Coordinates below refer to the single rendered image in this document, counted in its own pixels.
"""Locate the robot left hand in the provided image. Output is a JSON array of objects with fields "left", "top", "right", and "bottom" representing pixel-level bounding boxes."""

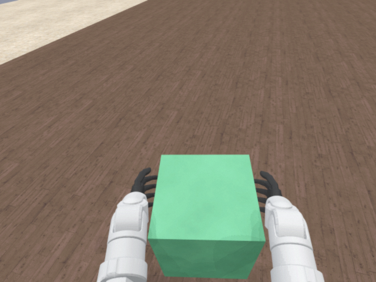
[{"left": 131, "top": 167, "right": 158, "bottom": 207}]

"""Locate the carton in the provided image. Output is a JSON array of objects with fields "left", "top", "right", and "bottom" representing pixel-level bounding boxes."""
[{"left": 147, "top": 155, "right": 266, "bottom": 279}]

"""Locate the robot right forearm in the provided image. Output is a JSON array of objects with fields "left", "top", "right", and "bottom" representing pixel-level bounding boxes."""
[{"left": 265, "top": 196, "right": 324, "bottom": 282}]

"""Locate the robot left forearm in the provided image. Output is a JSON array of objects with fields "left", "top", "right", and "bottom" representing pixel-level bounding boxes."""
[{"left": 97, "top": 192, "right": 149, "bottom": 282}]

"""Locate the robot right hand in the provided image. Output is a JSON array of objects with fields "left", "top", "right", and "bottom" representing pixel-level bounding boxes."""
[{"left": 254, "top": 171, "right": 282, "bottom": 213}]

